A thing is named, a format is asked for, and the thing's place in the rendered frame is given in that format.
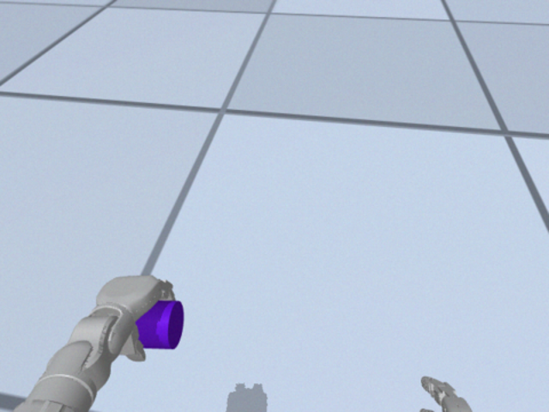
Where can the right robot hand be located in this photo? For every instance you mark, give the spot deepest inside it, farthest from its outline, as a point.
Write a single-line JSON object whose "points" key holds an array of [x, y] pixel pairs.
{"points": [[444, 395]]}

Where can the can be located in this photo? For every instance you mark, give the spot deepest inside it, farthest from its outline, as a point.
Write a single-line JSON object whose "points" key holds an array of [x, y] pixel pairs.
{"points": [[161, 326]]}

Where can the left robot arm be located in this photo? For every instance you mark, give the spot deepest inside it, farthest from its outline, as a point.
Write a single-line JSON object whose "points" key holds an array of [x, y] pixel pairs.
{"points": [[80, 368]]}

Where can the left robot hand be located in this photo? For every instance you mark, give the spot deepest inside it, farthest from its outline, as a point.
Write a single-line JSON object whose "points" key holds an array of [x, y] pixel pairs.
{"points": [[138, 294]]}

